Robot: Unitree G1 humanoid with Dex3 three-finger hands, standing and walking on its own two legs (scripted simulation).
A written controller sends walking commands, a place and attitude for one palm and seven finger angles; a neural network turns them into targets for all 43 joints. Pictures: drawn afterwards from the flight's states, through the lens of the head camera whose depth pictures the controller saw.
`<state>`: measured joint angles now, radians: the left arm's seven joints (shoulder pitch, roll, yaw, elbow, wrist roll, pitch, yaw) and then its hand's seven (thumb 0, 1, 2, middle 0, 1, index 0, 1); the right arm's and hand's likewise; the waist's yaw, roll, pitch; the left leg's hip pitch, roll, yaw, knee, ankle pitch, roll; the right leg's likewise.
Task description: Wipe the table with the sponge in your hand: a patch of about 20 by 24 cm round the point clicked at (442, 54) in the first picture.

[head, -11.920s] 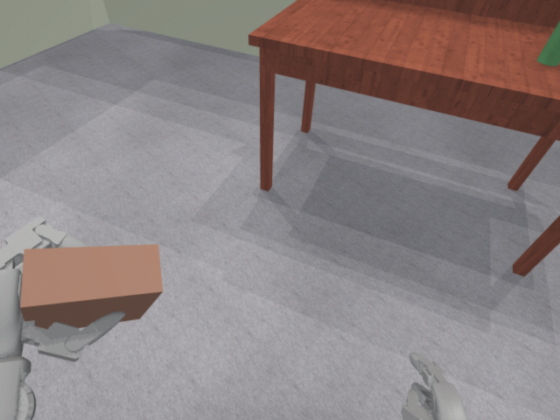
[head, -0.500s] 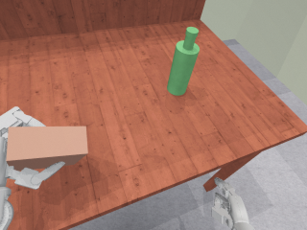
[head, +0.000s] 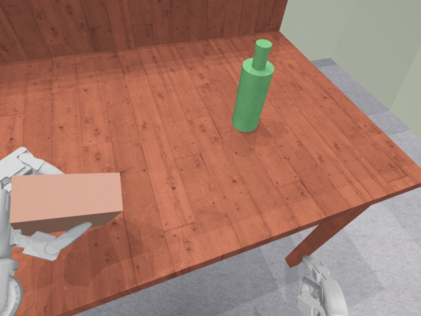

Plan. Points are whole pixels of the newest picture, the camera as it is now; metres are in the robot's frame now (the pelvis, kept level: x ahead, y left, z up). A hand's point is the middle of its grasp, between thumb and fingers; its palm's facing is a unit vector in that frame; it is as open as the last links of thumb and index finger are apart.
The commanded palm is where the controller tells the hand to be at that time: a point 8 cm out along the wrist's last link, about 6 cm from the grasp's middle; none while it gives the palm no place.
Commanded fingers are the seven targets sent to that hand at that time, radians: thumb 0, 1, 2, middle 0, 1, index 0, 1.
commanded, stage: shuffle to correct the standing spot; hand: left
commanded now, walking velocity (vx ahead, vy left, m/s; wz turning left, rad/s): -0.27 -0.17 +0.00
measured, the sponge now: (82, 204) +0.24 +0.21 +0.13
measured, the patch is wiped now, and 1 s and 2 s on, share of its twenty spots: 0.00 0.00 0.00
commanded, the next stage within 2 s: come to a stop and stand still in 1.02 s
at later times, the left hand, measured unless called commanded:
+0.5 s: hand (94, 229) +0.19 +0.17 +0.17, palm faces +0.28 -0.84 -0.45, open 9.6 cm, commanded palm +0.13 +0.23 +0.18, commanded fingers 0.00 0.10 1.30 -1.20 -1.60 -1.20 -1.60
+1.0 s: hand (87, 249) +0.17 +0.17 +0.16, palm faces +0.32 -0.87 -0.37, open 9.6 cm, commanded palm +0.11 +0.22 +0.18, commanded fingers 0.00 0.10 1.30 -1.20 -1.60 -1.20 -1.60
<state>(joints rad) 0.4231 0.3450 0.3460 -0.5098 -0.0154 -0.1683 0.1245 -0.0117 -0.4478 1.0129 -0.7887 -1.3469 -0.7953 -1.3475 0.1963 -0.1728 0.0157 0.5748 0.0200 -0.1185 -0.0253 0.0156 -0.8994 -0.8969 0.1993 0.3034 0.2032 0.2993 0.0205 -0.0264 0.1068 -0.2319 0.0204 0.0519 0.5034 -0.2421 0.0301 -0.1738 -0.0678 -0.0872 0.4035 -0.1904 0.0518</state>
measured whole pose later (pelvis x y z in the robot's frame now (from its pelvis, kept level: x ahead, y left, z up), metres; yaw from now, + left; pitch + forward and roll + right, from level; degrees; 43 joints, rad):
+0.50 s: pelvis -0.04 -0.05 -0.01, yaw -1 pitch +0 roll -2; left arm 0.49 0.41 0.41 -0.67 -0.06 -0.23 0.10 -0.01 -0.45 1.01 -0.79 -1.35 -0.80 -1.35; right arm 0.13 -0.19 -0.02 0.53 0.01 -0.12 -0.02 0.01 -0.90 -0.90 0.20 0.30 0.20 0.30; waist 0.01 -0.01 0.17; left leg -0.38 0.10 0.01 0.62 -0.24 -0.03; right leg -0.34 0.01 -0.11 0.54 -0.20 -0.04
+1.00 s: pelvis -0.05 -0.06 -0.02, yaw +0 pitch -1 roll -1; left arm 0.48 0.40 0.38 -0.63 -0.07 -0.17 0.11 -0.01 -0.45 1.02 -0.79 -1.35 -0.80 -1.35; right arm 0.22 -0.17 0.00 0.61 0.01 -0.12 -0.02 0.02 -0.90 -0.90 0.20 0.30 0.20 0.30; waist -0.01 -0.06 0.09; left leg -0.30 0.04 0.02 0.64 -0.33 0.00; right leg -0.35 0.00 -0.08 0.63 -0.27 -0.02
